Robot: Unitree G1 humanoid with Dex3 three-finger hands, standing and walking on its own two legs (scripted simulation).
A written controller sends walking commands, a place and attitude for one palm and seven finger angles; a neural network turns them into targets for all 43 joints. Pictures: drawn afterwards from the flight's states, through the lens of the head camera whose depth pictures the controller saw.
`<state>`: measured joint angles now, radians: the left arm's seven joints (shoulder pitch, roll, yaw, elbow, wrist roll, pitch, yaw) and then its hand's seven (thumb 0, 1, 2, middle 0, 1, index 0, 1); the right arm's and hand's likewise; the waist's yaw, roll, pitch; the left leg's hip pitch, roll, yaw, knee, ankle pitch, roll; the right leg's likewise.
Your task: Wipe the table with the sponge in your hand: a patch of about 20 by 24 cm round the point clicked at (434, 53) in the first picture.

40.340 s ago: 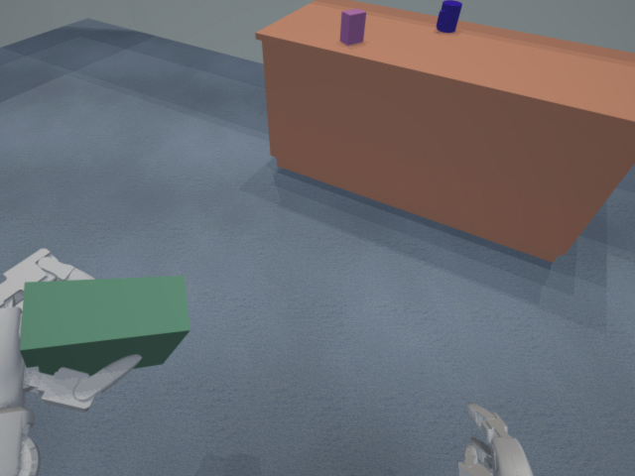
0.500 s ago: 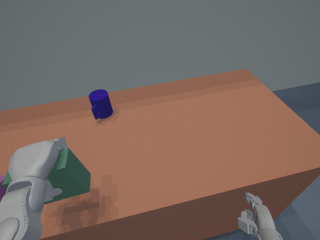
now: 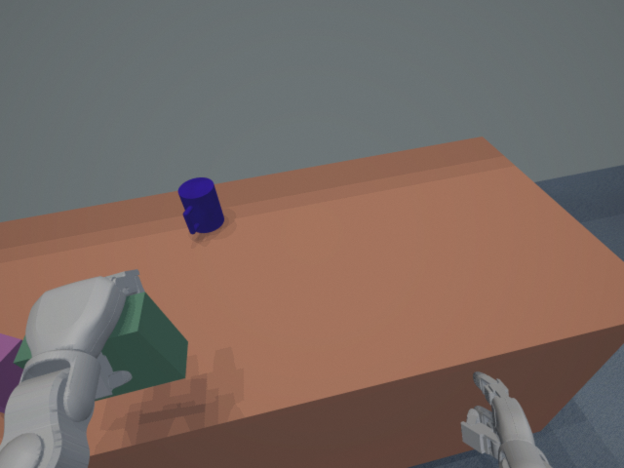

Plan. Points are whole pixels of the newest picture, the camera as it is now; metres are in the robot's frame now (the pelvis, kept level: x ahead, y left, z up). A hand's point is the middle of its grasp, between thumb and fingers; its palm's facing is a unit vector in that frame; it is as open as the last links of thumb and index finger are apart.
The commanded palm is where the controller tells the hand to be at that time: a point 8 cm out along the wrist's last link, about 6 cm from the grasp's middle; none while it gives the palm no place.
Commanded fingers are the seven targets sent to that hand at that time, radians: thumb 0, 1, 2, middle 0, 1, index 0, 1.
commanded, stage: bring the sponge back beside the body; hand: left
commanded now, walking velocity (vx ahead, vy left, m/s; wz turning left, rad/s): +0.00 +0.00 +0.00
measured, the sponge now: (120, 358) +0.20 +0.29 +0.06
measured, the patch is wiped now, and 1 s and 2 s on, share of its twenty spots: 1.00 1.00 1.00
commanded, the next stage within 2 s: step back with the hand held close in 0.60 s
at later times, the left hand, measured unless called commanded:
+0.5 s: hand (106, 339) +0.19 +0.28 +0.12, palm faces +0.09 -0.09 -0.99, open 9.5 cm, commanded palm +0.16 +0.27 +0.18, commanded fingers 0.00 0.10 1.30 -1.20 -1.60 -1.20 -1.60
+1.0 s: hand (132, 303) +0.21 +0.24 +0.16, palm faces +0.29 -0.87 -0.40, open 9.5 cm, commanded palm +0.16 +0.29 +0.18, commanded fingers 0.00 0.10 1.30 -1.20 -1.60 -1.20 -1.60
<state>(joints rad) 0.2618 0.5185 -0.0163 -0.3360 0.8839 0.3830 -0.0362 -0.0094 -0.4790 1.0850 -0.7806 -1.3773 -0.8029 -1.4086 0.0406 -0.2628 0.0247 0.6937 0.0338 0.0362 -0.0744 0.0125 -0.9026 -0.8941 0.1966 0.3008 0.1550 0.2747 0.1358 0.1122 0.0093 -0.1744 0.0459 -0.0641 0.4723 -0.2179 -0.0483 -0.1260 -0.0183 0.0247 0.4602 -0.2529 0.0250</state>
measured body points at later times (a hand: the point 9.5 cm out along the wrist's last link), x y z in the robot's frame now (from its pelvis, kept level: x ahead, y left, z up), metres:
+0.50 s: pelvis +0.00 +0.00 +0.00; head -0.03 -0.04 +0.45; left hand +0.18 +0.28 +0.17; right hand +0.24 -0.21 -0.08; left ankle +0.03 +0.15 -0.74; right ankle +0.00 -0.14 -0.74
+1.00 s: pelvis -0.01 +0.02 -0.01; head +0.01 +0.03 +0.44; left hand +0.19 +0.28 +0.18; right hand +0.18 -0.22 -0.08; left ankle +0.03 +0.15 -0.74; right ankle +0.00 -0.14 -0.74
